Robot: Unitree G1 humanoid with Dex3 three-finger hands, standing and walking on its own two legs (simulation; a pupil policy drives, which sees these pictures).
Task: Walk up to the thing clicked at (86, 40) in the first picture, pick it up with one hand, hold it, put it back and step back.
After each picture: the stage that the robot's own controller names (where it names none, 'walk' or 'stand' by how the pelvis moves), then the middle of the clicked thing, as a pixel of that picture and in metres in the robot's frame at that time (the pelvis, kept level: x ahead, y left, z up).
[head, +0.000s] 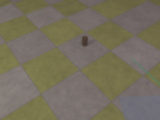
stand; (84, 41) +1.43 +0.00 -0.72
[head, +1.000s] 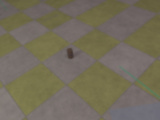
walk; (70, 53) +1.30 +0.26 -0.70
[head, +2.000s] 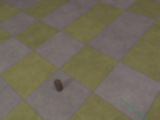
walk; (58, 85) +0.80 +0.33 -0.72
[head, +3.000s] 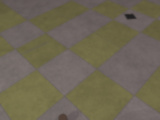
walk; out of the picture +0.51 +0.20 -0.71
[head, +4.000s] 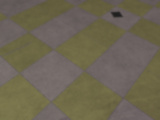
stand; out of the picture +0.40 +0.21 -0.71
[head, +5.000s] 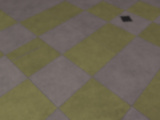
stand; out of the picture +0.38 +0.19 -0.72
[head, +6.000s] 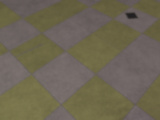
stand; out of the picture +0.38 +0.19 -0.72
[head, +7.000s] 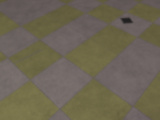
stand; out of the picture +0.39 +0.20 -0.73
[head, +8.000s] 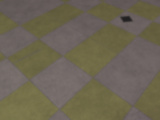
stand; out of the picture +0.38 +0.20 -0.73
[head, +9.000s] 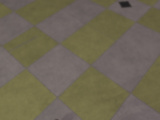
go down; out of the picture +0.39 +0.20 -0.72
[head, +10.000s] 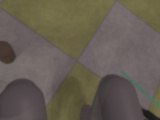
go down; (5, 53) +0.44 +0.27 -0.29
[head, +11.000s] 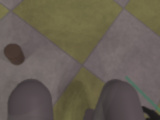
close in; (15, 55) +0.44 +0.27 -0.30
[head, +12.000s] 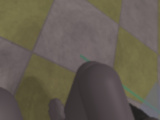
close in; out of the picture +0.42 +0.32 -0.22
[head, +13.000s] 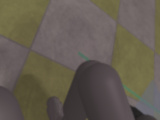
close; out of the picture +0.41 +0.33 -0.22
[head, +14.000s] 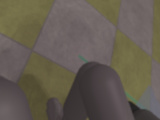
lift; out of the picture +0.40 +0.30 -0.23
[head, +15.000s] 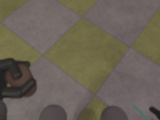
lift; (23, 82) +0.34 +0.21 -0.02
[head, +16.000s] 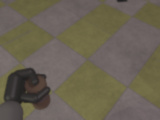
hold; (38, 93) +0.33 +0.17 -0.02
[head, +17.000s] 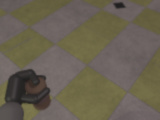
hold; (39, 94) +0.33 +0.17 -0.02
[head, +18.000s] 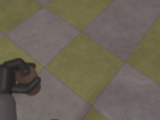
crouch; (29, 81) +0.37 +0.19 -0.08
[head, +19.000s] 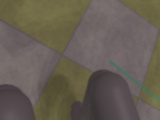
lower; out of the picture +0.53 +0.37 -0.29
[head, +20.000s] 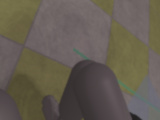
lower; out of the picture +0.49 +0.43 -0.25
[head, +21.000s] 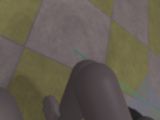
lower; out of the picture +0.48 +0.43 -0.25
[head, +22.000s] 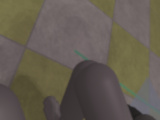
lower; out of the picture +0.48 +0.43 -0.25
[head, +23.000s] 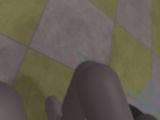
lower; out of the picture +0.48 +0.43 -0.25
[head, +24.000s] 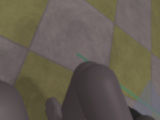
open; out of the picture +0.48 +0.43 -0.25
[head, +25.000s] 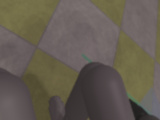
stand; out of the picture +0.46 +0.44 -0.26
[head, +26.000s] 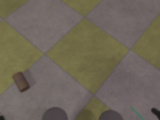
walk; (21, 81) +0.47 +0.38 -0.54
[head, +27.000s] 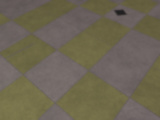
stand; out of the picture +0.41 +0.41 -0.69
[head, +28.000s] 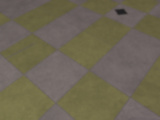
stand; out of the picture +0.37 +0.46 -0.70
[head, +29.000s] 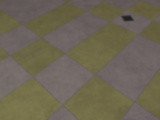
stand; out of the picture +0.36 +0.49 -0.75
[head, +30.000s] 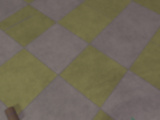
walk; (12, 115) +0.38 +0.48 -0.73
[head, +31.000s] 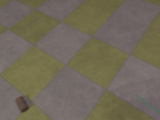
walk; (22, 104) +0.51 +0.57 -0.73
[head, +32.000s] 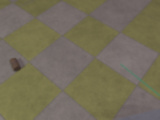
walk; (15, 64) +0.85 +0.65 -0.71
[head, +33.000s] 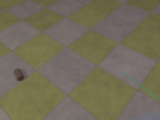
stand; (19, 74) +0.94 +0.67 -0.73
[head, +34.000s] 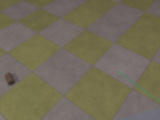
stand; (9, 78) +0.91 +0.74 -0.75
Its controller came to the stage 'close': yes
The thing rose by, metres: 0.70
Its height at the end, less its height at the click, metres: -0.02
